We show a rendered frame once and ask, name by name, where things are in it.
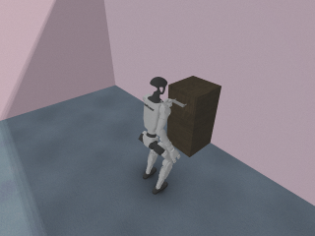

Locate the cabinet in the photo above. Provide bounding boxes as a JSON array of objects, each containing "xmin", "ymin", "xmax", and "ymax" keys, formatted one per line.
[{"xmin": 166, "ymin": 76, "xmax": 221, "ymax": 157}]

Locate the robot left shin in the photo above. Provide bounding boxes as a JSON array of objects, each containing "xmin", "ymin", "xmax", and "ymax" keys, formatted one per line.
[{"xmin": 146, "ymin": 149, "xmax": 158, "ymax": 174}]

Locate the handle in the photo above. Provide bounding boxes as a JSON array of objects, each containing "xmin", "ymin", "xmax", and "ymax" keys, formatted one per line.
[{"xmin": 172, "ymin": 98, "xmax": 187, "ymax": 107}]

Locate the robot left upper arm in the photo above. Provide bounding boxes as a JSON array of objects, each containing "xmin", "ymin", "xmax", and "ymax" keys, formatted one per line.
[{"xmin": 142, "ymin": 93, "xmax": 151, "ymax": 101}]

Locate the drawer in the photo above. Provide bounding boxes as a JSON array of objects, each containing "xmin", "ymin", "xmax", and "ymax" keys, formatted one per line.
[{"xmin": 169, "ymin": 89, "xmax": 196, "ymax": 115}]

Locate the robot left hand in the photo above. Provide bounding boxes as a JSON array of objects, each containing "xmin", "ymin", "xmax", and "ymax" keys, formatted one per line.
[{"xmin": 163, "ymin": 98, "xmax": 172, "ymax": 107}]

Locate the robot right upper arm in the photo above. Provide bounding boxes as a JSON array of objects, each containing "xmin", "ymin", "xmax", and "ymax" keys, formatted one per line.
[{"xmin": 156, "ymin": 103, "xmax": 171, "ymax": 137}]

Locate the robot right hand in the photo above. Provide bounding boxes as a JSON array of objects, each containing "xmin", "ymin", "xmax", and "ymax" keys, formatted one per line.
[{"xmin": 169, "ymin": 149, "xmax": 180, "ymax": 163}]

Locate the right robot forearm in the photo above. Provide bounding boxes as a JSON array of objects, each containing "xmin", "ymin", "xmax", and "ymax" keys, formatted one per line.
[{"xmin": 159, "ymin": 130, "xmax": 175, "ymax": 152}]

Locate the robot right foot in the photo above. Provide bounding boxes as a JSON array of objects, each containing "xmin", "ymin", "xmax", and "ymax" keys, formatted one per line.
[{"xmin": 152, "ymin": 181, "xmax": 168, "ymax": 195}]

